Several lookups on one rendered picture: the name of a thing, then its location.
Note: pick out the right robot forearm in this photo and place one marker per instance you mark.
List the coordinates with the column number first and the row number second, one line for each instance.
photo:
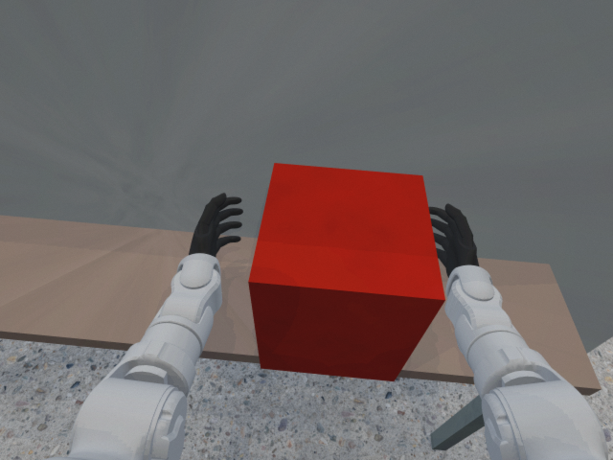
column 493, row 348

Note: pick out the robot right upper arm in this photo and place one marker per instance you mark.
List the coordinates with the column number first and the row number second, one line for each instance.
column 540, row 421

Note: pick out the carton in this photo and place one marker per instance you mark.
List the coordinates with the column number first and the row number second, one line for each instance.
column 345, row 278

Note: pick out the table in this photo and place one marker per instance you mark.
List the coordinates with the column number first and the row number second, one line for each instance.
column 100, row 286

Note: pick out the robot left upper arm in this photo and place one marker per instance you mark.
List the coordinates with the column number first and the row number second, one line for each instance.
column 128, row 419

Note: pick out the robot left hand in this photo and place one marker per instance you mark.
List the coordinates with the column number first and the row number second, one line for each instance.
column 205, row 237

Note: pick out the left robot forearm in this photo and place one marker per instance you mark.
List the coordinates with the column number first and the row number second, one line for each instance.
column 176, row 337

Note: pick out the robot right hand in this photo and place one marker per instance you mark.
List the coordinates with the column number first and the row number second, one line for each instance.
column 459, row 247

